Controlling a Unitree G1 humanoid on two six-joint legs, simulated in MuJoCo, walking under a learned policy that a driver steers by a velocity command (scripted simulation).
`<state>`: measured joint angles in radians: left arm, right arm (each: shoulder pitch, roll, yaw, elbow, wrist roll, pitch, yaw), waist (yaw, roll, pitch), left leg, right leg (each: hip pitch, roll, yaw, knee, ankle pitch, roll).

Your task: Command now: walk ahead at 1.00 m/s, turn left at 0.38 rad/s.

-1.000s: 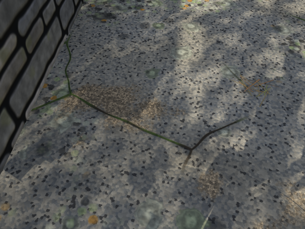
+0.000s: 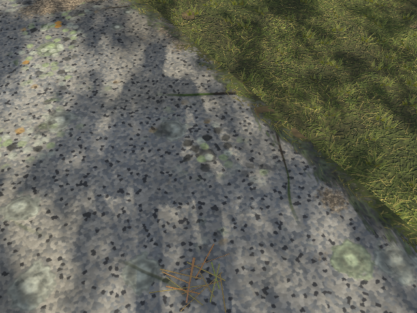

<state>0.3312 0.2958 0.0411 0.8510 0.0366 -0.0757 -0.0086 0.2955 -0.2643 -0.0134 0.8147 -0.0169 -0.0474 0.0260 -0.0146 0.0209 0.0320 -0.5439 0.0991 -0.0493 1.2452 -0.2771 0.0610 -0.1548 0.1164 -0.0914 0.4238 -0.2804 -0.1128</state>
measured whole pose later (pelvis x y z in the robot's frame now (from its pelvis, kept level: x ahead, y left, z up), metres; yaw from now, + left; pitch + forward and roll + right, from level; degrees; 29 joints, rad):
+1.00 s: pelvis +0.64 +0.10 +0.00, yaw +55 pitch +2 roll -3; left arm 0.13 0.31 0.09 0.71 0.00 0.00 0.03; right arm 0.11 -0.33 -0.07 0.58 0.02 0.08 0.00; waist 0.03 0.01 0.08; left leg -0.52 0.09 0.01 0.85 -0.30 -0.03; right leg -0.31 -0.05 -0.18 0.42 -0.13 0.00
